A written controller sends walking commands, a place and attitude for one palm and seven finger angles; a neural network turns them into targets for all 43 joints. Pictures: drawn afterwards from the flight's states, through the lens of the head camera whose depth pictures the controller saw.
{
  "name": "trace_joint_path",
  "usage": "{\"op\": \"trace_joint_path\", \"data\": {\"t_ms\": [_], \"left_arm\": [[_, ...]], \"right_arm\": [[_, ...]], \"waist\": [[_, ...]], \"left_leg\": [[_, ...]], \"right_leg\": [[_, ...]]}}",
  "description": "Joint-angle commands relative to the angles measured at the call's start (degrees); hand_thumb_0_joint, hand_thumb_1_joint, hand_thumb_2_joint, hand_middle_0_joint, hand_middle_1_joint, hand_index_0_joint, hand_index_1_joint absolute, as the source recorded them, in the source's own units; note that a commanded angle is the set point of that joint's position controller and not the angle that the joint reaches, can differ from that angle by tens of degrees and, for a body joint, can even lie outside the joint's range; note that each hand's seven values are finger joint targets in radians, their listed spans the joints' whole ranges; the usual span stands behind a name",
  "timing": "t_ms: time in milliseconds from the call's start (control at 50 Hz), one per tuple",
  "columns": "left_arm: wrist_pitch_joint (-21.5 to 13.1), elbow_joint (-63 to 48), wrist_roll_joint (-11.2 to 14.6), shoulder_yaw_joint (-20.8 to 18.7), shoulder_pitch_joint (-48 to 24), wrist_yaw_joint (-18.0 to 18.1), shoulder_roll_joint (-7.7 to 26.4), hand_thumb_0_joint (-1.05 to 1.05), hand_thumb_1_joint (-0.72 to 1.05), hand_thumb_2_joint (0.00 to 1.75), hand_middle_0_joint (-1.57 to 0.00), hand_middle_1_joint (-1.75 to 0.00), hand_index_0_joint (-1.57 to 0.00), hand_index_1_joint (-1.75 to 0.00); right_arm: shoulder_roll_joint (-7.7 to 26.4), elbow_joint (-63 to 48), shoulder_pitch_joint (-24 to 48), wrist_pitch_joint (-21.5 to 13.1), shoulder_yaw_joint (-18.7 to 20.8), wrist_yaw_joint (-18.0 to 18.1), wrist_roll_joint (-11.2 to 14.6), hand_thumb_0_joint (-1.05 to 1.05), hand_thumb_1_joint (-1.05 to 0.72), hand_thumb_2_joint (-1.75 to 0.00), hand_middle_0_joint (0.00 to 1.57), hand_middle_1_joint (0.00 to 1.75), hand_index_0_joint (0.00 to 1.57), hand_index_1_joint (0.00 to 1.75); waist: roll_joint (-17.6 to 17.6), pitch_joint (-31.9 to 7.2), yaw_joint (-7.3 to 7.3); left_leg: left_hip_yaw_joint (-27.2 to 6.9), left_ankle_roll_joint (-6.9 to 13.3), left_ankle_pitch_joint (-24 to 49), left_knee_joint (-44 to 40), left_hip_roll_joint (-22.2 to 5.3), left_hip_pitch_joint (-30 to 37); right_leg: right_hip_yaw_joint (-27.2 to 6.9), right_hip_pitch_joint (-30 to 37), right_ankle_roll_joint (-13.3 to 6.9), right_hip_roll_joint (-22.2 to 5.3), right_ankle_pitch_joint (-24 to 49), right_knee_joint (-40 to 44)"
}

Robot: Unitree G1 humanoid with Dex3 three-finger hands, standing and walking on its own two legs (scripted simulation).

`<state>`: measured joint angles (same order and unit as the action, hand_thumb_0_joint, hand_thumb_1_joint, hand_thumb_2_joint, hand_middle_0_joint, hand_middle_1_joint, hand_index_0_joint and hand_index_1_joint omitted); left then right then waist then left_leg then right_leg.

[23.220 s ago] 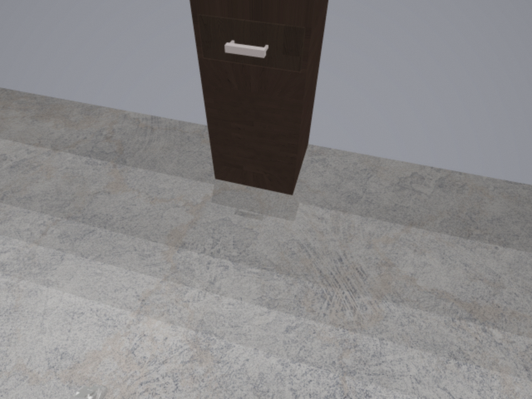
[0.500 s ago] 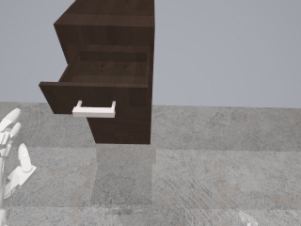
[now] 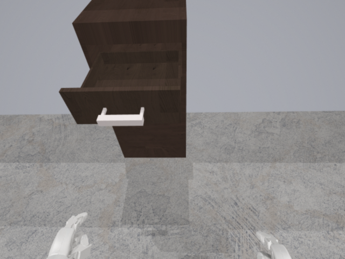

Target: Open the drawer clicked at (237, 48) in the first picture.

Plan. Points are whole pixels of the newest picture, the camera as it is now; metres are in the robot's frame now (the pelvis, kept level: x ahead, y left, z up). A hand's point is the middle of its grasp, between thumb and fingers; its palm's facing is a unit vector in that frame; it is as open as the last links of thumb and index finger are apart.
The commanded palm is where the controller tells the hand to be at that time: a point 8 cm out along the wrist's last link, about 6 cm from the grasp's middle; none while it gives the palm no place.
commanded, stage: let the arm hang, fingers relaxed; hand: left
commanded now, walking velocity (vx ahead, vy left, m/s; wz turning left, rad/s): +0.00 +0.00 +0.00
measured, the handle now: (122, 115) +0.54 +0.20 -0.01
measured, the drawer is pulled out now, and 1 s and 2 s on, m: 0.30 0.30 0.30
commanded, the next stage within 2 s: look to check the result in 0.92 s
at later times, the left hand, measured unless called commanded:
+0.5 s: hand out of the picture -0.05 +0.19 -0.16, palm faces +0.03 -0.97 -0.22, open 7.3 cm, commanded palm none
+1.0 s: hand out of the picture -0.01 +0.16 -0.16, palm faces +0.03 -0.98 -0.18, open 7.3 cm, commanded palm none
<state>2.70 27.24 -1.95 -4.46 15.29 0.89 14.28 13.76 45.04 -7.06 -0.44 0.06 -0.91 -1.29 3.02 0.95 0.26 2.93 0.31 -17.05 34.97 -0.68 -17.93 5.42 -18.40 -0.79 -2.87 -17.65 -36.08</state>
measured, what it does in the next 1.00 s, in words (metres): stands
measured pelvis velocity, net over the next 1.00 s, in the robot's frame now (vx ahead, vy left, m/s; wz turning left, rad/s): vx -0.01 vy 0.00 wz -0.02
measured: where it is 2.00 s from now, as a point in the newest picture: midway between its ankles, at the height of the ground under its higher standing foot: outside the picture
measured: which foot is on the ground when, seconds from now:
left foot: down 0.00-1.00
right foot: down 0.00-1.00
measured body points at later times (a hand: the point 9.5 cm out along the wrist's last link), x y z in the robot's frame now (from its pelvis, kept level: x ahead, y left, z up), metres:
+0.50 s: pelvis -0.01 +0.01 +0.02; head +0.01 +0.00 +0.46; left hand -0.05 +0.24 -0.14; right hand -0.06 -0.19 -0.15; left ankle +0.02 +0.12 -0.73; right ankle +0.02 -0.11 -0.73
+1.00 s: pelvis -0.01 +0.00 +0.01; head +0.01 +0.00 +0.46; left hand -0.01 +0.22 -0.15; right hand -0.04 -0.20 -0.15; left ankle +0.02 +0.12 -0.73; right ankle +0.02 -0.11 -0.73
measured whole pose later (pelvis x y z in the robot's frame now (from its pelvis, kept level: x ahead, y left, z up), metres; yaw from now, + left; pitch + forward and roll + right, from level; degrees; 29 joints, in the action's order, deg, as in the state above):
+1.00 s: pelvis -0.01 +0.00 +0.01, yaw -1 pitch -2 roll +0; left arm 0.7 65.1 -0.8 -1.9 15.4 2.1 6.9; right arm 5.7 63.7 -18.5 1.0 1.0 1.9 -1.2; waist 0.7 3.8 0.5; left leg 3.8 0.2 -11.7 25.2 -1.7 -11.6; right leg 4.9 -11.8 -0.9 -1.1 -11.0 -24.6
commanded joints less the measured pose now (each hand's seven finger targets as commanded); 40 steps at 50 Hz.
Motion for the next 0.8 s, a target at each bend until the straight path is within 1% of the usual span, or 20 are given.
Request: {"op": "trace_joint_path", "data": {"t_ms": [0,20,40,60,80,100,120,140,160,200,240,260,320,340,420,480,560,640,720,780], "left_arm": [[-1.7,8.6,0.5,0.5,-0.3,0.0,6.3,0.0,0.9,0.9,-0.2,-0.3,-0.2,-0.3],[-1.6,11.8,0.7,0.9,-0.6,0.1,5.9,0.0,0.9,0.9,-0.2,-0.3,-0.2,-0.3],[-1.6,15.0,0.8,1.2,-0.4,0.2,5.3,0.0,0.9,0.9,-0.2,-0.3,-0.2,-0.3],[-1.6,17.7,0.8,1.3,0.4,0.3,5.4,0.0,0.9,0.9,-0.2,-0.3,-0.2,-0.3],[-1.7,20.6,0.9,1.5,0.9,0.2,4.5,0.0,0.9,0.9,-0.2,-0.3,-0.2,-0.3],[-1.8,22.5,0.8,1.0,1.8,0.3,3.0,0.0,0.9,0.9,-0.2,-0.3,-0.2,-0.3],[-1.9,24.5,0.9,1.1,2.3,0.3,2.8,0.0,0.9,0.9,-0.2,-0.3,-0.2,-0.3],[-2.1,26.1,1.1,1.3,2.4,0.3,2.8,0.0,0.9,0.9,-0.2,-0.3,-0.2,-0.3],[-2.1,27.4,1.0,1.4,2.6,0.4,2.8,0.0,0.9,0.9,-0.2,-0.3,-0.2,-0.3],[-2.3,30.0,1.1,1.8,3.1,0.4,2.1,0.0,0.9,0.9,-0.2,-0.3,-0.2,-0.3],[-2.4,32.1,1.3,2.2,3.5,0.4,1.8,0.0,0.9,0.9,-0.2,-0.3,-0.2,-0.3],[-2.4,33.0,1.2,2.2,3.8,0.6,1.7,0.0,0.9,0.9,-0.2,-0.3,-0.2,-0.3],[-2.4,35.3,1.3,2.5,4.7,0.7,1.0,0.0,0.9,0.9,-0.2,-0.3,-0.2,-0.3],[-2.3,35.9,1.4,2.6,4.6,0.8,0.9,0.0,0.9,0.9,-0.2,-0.3,-0.2,-0.3],[-2.2,37.1,1.3,2.5,5.4,1.0,0.0,0.0,0.9,0.9,-0.2,-0.3,-0.2,-0.3],[-2.2,37.6,1.2,2.4,5.5,1.2,-0.5,0.0,0.9,0.9,-0.2,-0.3,-0.2,-0.3],[-2.2,37.4,1.0,2.2,5.9,1.4,-1.1,0.0,0.9,0.9,-0.2,-0.3,-0.2,-0.3],[-2.4,37.0,1.0,1.9,5.2,1.4,-1.7,0.0,0.9,0.9,-0.2,-0.3,-0.2,-0.3],[-2.5,36.7,1.0,1.7,5.0,1.4,-1.9,0.0,0.9,0.9,-0.2,-0.3,-0.2,-0.3],[-2.5,36.7,1.0,1.7,4.7,1.4,-1.9,0.0,0.9,0.9,-0.2,-0.3,-0.2,-0.3]], "right_arm": [[4.3,-0.8,-4.7,0.8,1.6,1.4,-0.2,0.0,-0.9,-0.9,0.2,0.3,0.2,0.3],[4.3,0.5,-4.5,0.8,1.3,1.5,-0.2,0.0,-0.9,-0.9,0.2,0.3,0.2,0.3],[4.5,1.9,-4.1,0.8,1.2,1.7,-0.2,0.0,-0.9,-0.9,0.2,0.3,0.2,0.3],[4.7,3.0,-4.0,0.9,1.1,1.9,0.0,0.0,-0.9,-0.9,0.2,0.3,0.2,0.3],[3.9,4.4,-4.4,0.9,1.0,2.0,0.0,0.0,-0.9,-0.9,0.2,0.3,0.2,0.3],[3.0,5.5,-5.3,0.9,1.2,2.3,-0.1,0.0,-0.9,-0.9,0.2,0.3,0.2,0.3],[2.6,6.6,-6.2,0.9,1.2,2.4,-0.1,0.0,-0.9,-0.9,0.2,0.3,0.2,0.3],[2.0,7.7,-7.2,1.0,1.2,2.5,0.0,0.0,-0.9,-0.9,0.2,0.3,0.2,0.3],[2.1,8.5,-8.5,1.1,1.3,2.6,0.2,0.0,-0.9,-0.9,0.2,0.3,0.2,0.3],[1.5,10.5,-10.8,1.1,1.4,2.7,0.3,0.0,-0.9,-0.9,0.2,0.3,0.2,0.3],[0.9,12.3,-12.5,1.1,1.3,2.8,0.4,0.0,-0.9,-0.9,0.2,0.3,0.2,0.3],[0.7,12.8,-13.0,1.2,1.3,2.9,0.5,0.0,-0.9,-0.9,0.2,0.3,0.2,0.3],[-0.3,14.8,-15.0,1.2,1.2,3.0,0.4,0.0,-0.9,-0.9,0.2,0.3,0.2,0.3],[-0.6,15.3,-15.6,1.3,1.1,3.0,0.4,0.0,-0.9,-0.9,0.2,0.3,0.2,0.3],[-1.5,16.6,-17.0,1.3,1.1,3.0,0.3,0.0,-0.9,-0.9,0.2,0.3,0.2,0.3],[-2.3,17.1,-17.6,1.3,1.2,3.1,0.2,0.0,-0.9,-0.9,0.2,0.3,0.2,0.3],[-2.6,17.3,-17.3,1.3,1.4,3.1,0.3,0.0,-0.9,-0.9,0.2,0.3,0.2,0.3],[-3.9,17.5,-17.6,1.2,1.5,3.1,0.1,0.0,-0.9,-0.9,0.2,0.3,0.2,0.3],[-4.4,17.5,-17.4,1.2,1.6,3.1,0.0,0.0,-0.9,-0.9,0.2,0.3,0.2,0.3],[-4.5,17.3,-17.2,1.1,1.6,3.1,0.1,0.0,-0.9,-0.9,0.2,0.3,0.2,0.3]], "waist": [[-5.1,-3.7,1.02],[-0.9,-3.1,0.58],[2.6,-1.7,0.04],[4.0,-0.8,-0.6],[4.1,0.0,-0.69],[5.2,-0.5,-0.71],[6.8,-0.7,-0.74],[6.8,-0.8,-0.58],[3.5,-0.3,-0.52],[2.3,-0.8,-0.29],[1.8,0.4,-0.21],[-0.3,1.3,-0.22],[-0.7,2.7,-0.14],[-1.7,3.7,0.0],[-2.6,4.7,-0.09],[-1.9,5.0,0.06],[-2.5,6.4,-0.24],[-3.5,6.3,0.03],[-1.5,6.4,0.04],[-1.8,6.1,0.1]], "left_leg": [[-4.0,0.8,13.1,-5.0,-2.8,5.8],[-5.5,1.3,13.5,-7.7,-4.1,5.0],[-6.3,1.6,11.7,-10.2,-5.1,2.9],[-7.1,1.8,9.1,-12.1,-5.6,2.0],[-6.8,1.7,6.6,-13.0,-5.5,1.0],[-6.6,1.6,4.7,-13.6,-5.3,1.1],[-6.2,1.5,3.4,-13.9,-5.1,1.5],[-6.1,1.4,2.3,-14.4,-5.0,1.8],[-6.4,1.5,2.7,-14.5,-5.4,2.6],[-6.1,1.6,2.1,-15.2,-5.4,3.5],[-5.8,1.5,2.2,-15.7,-5.4,3.6],[-5.8,1.5,2.7,-15.8,-5.6,3.9],[-5.2,1.5,2.0,-16.3,-5.3,3.9],[-5.3,1.5,0.9,-16.6,-5.2,3.5],[-5.1,1.6,-0.3,-17.0,-5.1,2.9],[-5.2,1.7,-1.3,-17.5,-5.3,2.8],[-5.0,1.7,-2.6,-17.4,-5.1,2.2],[-3.9,1.5,-0.6,-16.2,-4.6,2.3],[-3.7,1.5,-0.1,-15.6,-4.4,2.5],[-3.9,1.5,1.0,-15.8,-4.8,2.7]], "right_leg": [[-7.6,3.2,-3.7,-6.4,14.2,9.5],[-6.5,4.2,-2.4,-4.3,10.5,9.4],[-5.9,5.9,-1.4,-3.0,7.4,10.2],[-5.7,7.2,-1.1,-2.3,5.3,11.5],[-5.8,8.2,-1.0,-2.4,5.0,12.8],[-5.9,9.2,-1.4,-2.4,5.0,13.8],[-6.0,9.5,-1.7,-2.6,5.1,14.5],[-6.0,9.7,-1.8,-2.6,4.7,15.2],[-5.3,9.2,-1.8,-2.6,4.5,15.8],[-5.2,9.5,-1.8,-2.8,4.1,16.8],[-5.2,9.1,-1.9,-2.9,3.9,17.3],[-4.9,8.4,-1.9,-2.8,3.6,17.6],[-5.0,7.8,-1.8,-3.1,2.8,18.1],[-5.1,7.1,-1.8,-2.9,1.6,18.2],[-4.7,6.3,-1.7,-2.8,0.2,17.9],[-4.7,5.5,-1.5,-2.6,-0.1,17.5],[-5.1,3.8,-1.4,-2.4,-1.3,17.4],[-5.6,3.6,-1.5,-2.8,-1.0,17.6],[-6.1,2.8,-1.8,-2.8,-1.1,17.7],[-5.7,3.6,-1.7,-2.9,0.6,17.6]]}}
